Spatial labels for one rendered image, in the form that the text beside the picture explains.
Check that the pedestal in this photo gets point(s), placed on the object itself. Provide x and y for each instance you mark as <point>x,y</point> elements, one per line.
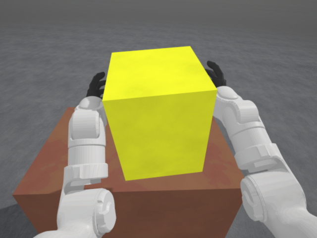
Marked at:
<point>193,205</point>

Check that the robot right hand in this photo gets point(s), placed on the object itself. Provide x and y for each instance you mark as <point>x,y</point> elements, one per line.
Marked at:
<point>216,75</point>

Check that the robot right forearm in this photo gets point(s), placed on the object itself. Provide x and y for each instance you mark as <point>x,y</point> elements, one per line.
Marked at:
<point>253,147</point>

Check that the carton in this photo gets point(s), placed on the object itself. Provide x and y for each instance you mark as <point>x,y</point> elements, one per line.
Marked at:
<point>159,105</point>

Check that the robot left forearm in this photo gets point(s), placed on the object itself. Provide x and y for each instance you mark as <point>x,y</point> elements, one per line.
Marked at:
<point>86,143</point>

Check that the right robot upper arm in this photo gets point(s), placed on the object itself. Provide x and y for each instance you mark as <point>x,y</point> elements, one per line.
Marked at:
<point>274,198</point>

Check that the left robot upper arm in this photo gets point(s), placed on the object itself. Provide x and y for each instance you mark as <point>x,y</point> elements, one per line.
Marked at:
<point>88,213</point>

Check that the robot left hand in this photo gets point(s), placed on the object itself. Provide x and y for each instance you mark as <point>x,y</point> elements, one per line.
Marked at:
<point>94,87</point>

